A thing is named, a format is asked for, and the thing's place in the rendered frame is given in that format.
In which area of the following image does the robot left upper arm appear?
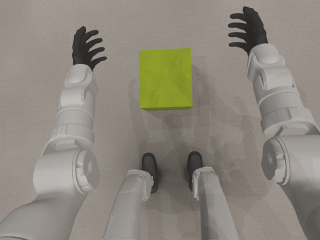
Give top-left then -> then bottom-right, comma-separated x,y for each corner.
0,147 -> 101,240

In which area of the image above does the robot right foot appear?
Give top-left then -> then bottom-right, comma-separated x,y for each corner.
187,151 -> 203,192

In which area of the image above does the robot right upper arm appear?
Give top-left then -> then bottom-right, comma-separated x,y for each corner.
261,134 -> 320,240

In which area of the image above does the left robot forearm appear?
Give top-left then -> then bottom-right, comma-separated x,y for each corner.
33,64 -> 99,190

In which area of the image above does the right robot forearm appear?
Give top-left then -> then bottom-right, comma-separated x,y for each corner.
247,43 -> 320,139

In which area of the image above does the right robot hand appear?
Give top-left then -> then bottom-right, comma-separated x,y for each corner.
228,6 -> 268,56

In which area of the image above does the robot left shin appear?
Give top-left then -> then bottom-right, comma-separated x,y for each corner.
124,170 -> 154,194

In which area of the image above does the carton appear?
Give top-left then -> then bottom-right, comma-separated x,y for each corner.
139,48 -> 193,111

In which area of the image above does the left robot hand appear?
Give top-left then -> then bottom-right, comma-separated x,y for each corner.
72,26 -> 107,71

